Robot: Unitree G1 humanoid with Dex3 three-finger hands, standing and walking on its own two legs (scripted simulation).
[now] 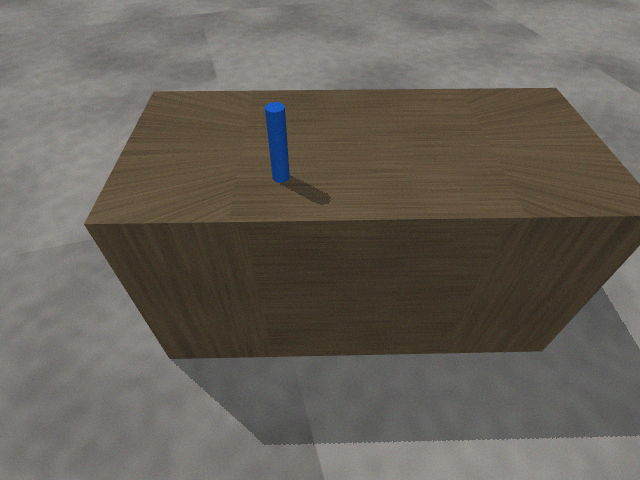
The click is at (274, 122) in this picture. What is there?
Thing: slim round
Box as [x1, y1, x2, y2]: [265, 102, 289, 182]
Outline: 271,102 265,106 272,176 275,181 282,182 287,180 289,177 284,106 279,102
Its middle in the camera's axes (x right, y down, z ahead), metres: -0.09 -0.21 +0.88
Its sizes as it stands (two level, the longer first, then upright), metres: 0.041 0.041 0.184
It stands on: a support 0.65 m high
